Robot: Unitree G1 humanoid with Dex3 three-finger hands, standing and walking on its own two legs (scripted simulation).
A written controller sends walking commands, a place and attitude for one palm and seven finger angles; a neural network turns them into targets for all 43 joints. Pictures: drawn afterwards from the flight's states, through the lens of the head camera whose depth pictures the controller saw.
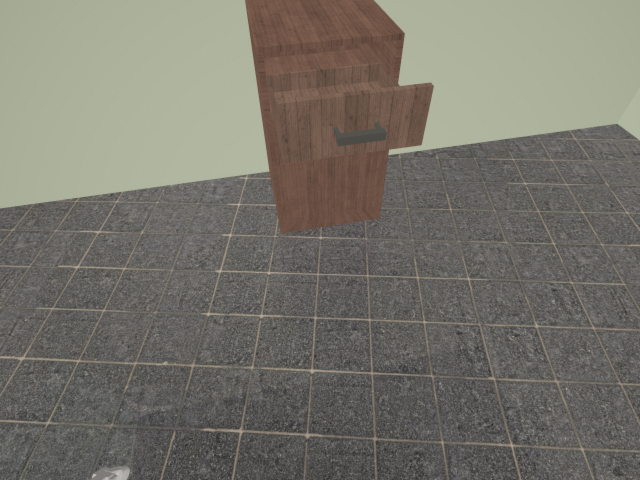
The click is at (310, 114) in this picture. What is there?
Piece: drawer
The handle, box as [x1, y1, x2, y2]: [334, 122, 386, 145]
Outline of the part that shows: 386,132 384,128 381,128 377,122 375,122 374,124 376,128 375,129 340,133 337,127 334,128 336,142 338,145 385,139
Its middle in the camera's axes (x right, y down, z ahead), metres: +0.10 -0.28 +1.02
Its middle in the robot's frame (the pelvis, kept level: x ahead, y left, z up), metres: +0.95 -0.05 -0.09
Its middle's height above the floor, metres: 0.68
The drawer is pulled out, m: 0.30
